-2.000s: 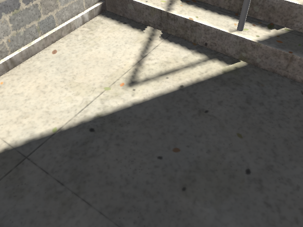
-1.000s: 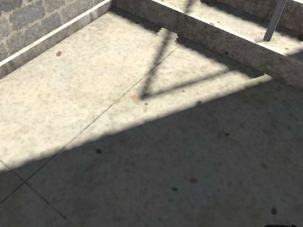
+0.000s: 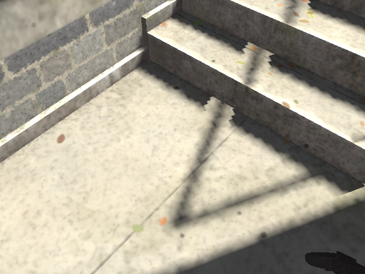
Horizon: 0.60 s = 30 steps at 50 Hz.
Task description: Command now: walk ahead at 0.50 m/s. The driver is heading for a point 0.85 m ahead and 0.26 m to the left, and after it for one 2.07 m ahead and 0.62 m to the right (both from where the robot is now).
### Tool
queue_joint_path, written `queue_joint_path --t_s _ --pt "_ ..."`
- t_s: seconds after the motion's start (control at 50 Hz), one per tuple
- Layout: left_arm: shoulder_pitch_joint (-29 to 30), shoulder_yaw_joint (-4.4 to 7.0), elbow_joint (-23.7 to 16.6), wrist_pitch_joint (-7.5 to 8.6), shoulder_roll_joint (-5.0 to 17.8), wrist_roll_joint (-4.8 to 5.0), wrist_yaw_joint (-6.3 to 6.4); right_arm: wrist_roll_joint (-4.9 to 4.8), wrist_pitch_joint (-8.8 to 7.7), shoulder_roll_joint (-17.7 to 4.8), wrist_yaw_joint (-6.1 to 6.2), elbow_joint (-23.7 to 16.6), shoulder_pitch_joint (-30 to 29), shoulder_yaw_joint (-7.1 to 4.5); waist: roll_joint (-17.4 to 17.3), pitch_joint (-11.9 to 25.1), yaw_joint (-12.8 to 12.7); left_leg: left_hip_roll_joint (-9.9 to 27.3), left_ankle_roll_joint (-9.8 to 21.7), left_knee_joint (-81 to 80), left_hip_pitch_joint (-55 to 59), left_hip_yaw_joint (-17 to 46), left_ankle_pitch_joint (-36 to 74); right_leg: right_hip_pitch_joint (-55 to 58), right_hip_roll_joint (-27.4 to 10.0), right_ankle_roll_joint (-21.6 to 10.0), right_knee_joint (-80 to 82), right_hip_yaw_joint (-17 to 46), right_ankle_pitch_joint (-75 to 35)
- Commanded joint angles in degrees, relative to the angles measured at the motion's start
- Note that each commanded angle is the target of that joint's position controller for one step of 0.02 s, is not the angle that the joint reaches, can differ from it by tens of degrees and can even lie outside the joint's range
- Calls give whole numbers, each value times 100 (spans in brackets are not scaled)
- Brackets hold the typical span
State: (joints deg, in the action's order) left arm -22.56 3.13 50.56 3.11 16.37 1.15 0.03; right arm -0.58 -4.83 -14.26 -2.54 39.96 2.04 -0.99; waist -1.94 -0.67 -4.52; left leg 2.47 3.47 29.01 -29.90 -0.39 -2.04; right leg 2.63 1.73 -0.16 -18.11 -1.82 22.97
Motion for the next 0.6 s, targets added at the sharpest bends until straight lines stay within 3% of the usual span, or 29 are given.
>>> queue_joint_path --t_s 0.02,0.04,0.06,0.08,0.1,0.12,0.14,0.2,0.26,0.36,0.42,0.48,0.52,0.54,0.56,0.58,0.6 --pt "197 75 -425 1 662 -141 67 64 -60 -1404 99 187 2059 -518 -29 1495 1231 693 624 134 3261 788 206 -1335 -870 -504 -2927 169 -3372" --pt "-569 -130 -498 134 -40 -120 5 80 -29 -1840 92 288 2324 -603 -1607 2172 849 1938 1588 -505 5198 3547 -976 -3725 208 -93 -4946 152 350" --pt "-296 -16 -393 255 519 -18 -32 -3 -10 -1255 91 253 2363 -466 -1135 2223 1104 1937 1562 -1051 5230 4225 -1807 -4431 20 -115 -5658 911 1000" --pt "272 74 -571 323 818 121 -59 4 -12 -1057 118 198 1942 -392 -755 1327 1070 1758 1290 -1148 4523 3375 -1750 -4825 -274 -178 -5773 822 545" --pt "626 55 -661 341 759 99 -32 31 -7 -959 129 134 1548 -357 -262 855 908 1544 1143 -1240 3698 2707 -1239 -4686 -572 -185 -5539 644 6" --pt "801 72 -702 322 704 -2 -6 72 -15 -817 113 118 1271 -318 -97 489 745 1343 1081 -1408 2975 2257 -687 -4470 -749 -155 -5176 595 -333" --pt "700 90 -686 263 647 -40 1 130 -43 -680 103 105 1130 -272 -210 409 546 1172 1019 -1580 2538 1941 -349 -4104 -893 -144 -4956 647 -576" --pt "541 49 -646 90 392 -70 30 70 -141 -734 91 229 1145 -299 -245 284 358 1036 1111 -1976 2039 1388 149 -3836 -959 -14 -4488 570 -885" --pt "1101 31 -834 63 335 -120 47 63 -127 -905 164 396 1353 -347 -98 43 461 978 1085 -2164 2080 1011 441 -4225 -996 118 -3615 539 -1677" --pt "2015 -34 -1056 144 187 -76 -52 -4 -53 -1045 232 643 1754 -361 -112 -160 797 789 832 -2196 2300 511 315 -3985 -773 102 -1992 324 -2864" --pt "2549 -46 -1256 190 203 -38 -141 -37 25 -1068 236 843 2096 -366 -94 -319 992 968 838 -2001 2717 623 265 -4029 -663 47 -1515 299 -2760" --pt "2693 -13 -1391 281 327 -27 -233 -68 126 -1144 286 947 2160 -400 -179 -353 883 1171 763 -1607 3112 920 493 -3878 -541 -86 -1085 378 -2228" --pt "2235 65 -1279 335 509 -39 -234 -76 172 -1255 316 940 2006 -441 -305 -112 572 1155 655 -1134 3110 1016 1190 -3053 -362 -206 -871 258 -1908" --pt "1547 176 -1071 351 700 -58 -193 -69 185 -1205 321 917 1907 -416 -252 299 211 884 517 -413 2902 844 1836 -2004 -241 -343 -695 133 -1940" --pt "521 307 -850 359 1039 -131 -131 8 167 -948 316 804 1821 -316 -63 1106 -221 550 316 927 2053 629 1364 -304 -760 -628 -1018 568 -2111" --pt "-166 452 -752 292 1568 -222 -77 34 65 -352 294 661 2388 -147 1142 2035 -185 -332 -157 3150 -286 101 -800 2105 -2253 -1357 -951 2717 -1503" --pt "-269 351 -742 244 1201 -182 -74 -62 -28 -474 283 716 2454 -160 1683 2405 -234 -472 -201 4137 -1060 739 -3158 2183 -2677 -1585 -200 4126 -793"
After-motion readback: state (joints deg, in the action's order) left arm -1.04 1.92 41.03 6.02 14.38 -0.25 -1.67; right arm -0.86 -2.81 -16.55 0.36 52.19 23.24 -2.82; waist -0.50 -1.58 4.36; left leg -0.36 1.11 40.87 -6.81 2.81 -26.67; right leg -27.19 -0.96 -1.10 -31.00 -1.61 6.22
